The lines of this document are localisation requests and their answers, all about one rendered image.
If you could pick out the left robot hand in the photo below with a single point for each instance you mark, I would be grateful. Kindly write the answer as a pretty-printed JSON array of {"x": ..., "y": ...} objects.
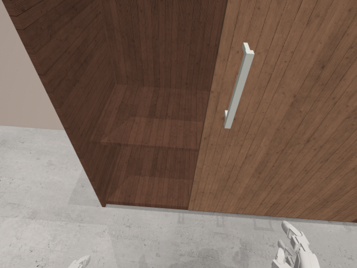
[{"x": 81, "y": 263}]

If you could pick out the right robot hand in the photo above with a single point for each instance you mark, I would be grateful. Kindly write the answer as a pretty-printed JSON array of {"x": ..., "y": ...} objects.
[{"x": 302, "y": 258}]

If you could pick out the handle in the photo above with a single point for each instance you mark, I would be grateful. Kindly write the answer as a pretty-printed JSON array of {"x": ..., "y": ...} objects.
[{"x": 241, "y": 79}]

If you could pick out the wardrobe door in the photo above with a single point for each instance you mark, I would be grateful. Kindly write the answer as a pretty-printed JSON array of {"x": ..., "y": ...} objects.
[{"x": 291, "y": 150}]

